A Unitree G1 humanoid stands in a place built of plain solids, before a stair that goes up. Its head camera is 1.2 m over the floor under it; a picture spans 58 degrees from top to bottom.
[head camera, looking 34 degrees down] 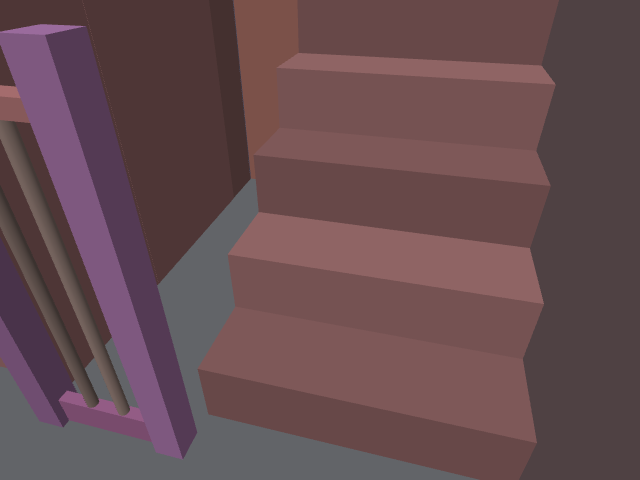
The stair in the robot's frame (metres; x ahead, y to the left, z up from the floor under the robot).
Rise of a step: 0.21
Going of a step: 0.26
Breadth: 0.90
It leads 14 degrees to the right of straight ahead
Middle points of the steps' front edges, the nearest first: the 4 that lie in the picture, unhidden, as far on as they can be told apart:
0.70 -0.09 0.21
0.96 -0.15 0.43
1.21 -0.22 0.64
1.47 -0.28 0.86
